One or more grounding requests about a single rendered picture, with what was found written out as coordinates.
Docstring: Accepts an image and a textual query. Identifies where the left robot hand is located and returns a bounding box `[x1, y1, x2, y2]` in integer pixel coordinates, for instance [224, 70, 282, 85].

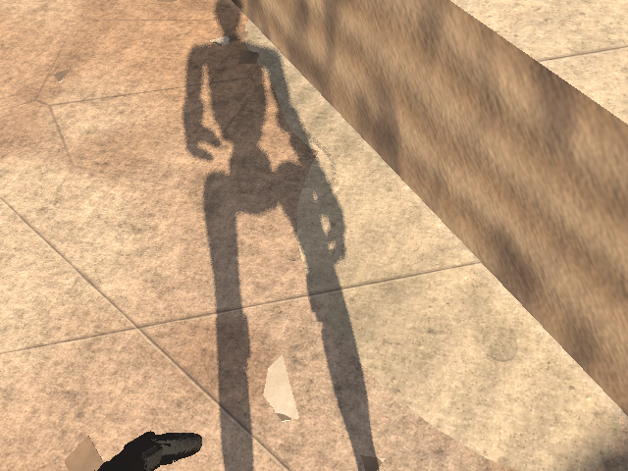
[94, 431, 202, 471]

